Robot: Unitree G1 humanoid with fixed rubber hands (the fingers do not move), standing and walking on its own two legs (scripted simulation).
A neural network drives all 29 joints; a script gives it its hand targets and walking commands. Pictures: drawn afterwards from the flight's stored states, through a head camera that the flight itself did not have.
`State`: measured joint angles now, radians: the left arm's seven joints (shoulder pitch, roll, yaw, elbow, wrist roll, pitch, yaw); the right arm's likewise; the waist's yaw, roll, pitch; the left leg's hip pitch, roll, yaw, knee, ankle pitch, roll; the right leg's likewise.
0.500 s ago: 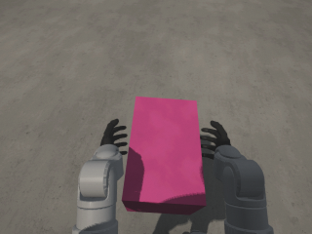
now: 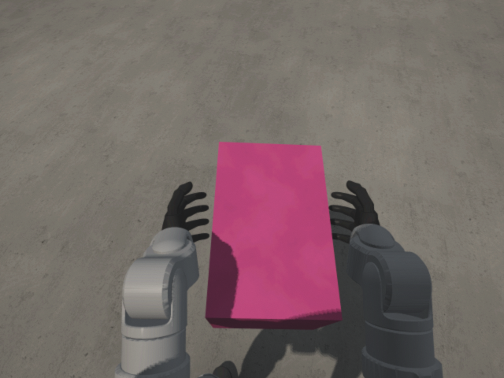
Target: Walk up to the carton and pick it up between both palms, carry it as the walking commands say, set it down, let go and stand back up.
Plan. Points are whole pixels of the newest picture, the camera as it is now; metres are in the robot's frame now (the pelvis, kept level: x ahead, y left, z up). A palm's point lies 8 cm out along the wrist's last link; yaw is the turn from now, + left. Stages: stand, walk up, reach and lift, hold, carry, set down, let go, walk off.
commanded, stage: carry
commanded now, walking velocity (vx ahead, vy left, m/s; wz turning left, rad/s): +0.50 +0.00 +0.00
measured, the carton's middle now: (266, 237) +0.34 +0.00 +0.00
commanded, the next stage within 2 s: none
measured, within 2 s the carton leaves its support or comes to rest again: neither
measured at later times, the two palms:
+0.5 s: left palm (226, 118) +0.57 +0.07 +0.08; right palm (356, 122) +0.56 -0.19 +0.07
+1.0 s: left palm (221, 87) +0.65 +0.08 +0.09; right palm (343, 86) +0.64 -0.17 +0.09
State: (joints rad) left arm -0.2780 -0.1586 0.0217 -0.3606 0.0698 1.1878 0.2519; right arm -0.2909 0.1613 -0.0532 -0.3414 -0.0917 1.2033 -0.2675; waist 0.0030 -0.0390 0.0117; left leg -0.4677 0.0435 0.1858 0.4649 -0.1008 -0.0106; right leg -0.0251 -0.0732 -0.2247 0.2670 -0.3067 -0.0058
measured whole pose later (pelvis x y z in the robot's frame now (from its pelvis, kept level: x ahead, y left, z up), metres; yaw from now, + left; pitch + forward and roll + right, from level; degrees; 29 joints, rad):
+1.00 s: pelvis +0.35 -0.04 -0.01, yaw +0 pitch +5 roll +0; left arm -0.33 -0.17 0.04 -0.27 0.12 1.22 0.26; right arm -0.31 0.17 -0.07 -0.26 -0.11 1.23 -0.25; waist -0.02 -0.03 -0.07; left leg -0.18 0.08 0.18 0.51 -0.34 -0.04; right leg -0.32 -0.06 -0.21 0.51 -0.27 -0.03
